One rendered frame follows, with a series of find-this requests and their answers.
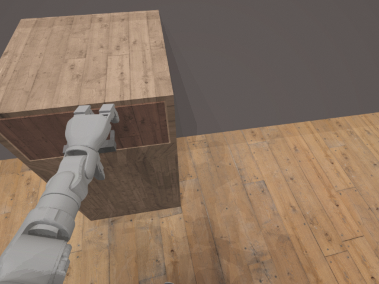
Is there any left robot hand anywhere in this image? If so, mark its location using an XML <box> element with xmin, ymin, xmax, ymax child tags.
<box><xmin>65</xmin><ymin>104</ymin><xmax>120</xmax><ymax>180</ymax></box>

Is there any drawer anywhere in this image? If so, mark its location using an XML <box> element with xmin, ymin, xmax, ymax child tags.
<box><xmin>0</xmin><ymin>101</ymin><xmax>169</xmax><ymax>160</ymax></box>

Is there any handle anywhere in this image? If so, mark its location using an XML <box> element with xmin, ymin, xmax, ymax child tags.
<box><xmin>63</xmin><ymin>130</ymin><xmax>117</xmax><ymax>155</ymax></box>

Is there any cabinet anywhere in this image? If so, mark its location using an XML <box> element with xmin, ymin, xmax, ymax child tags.
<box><xmin>0</xmin><ymin>10</ymin><xmax>181</xmax><ymax>221</ymax></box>

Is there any robot left forearm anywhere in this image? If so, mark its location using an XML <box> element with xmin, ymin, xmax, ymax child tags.
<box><xmin>0</xmin><ymin>146</ymin><xmax>98</xmax><ymax>272</ymax></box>

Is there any robot left upper arm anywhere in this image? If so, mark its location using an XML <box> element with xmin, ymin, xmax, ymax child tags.
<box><xmin>0</xmin><ymin>234</ymin><xmax>72</xmax><ymax>284</ymax></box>

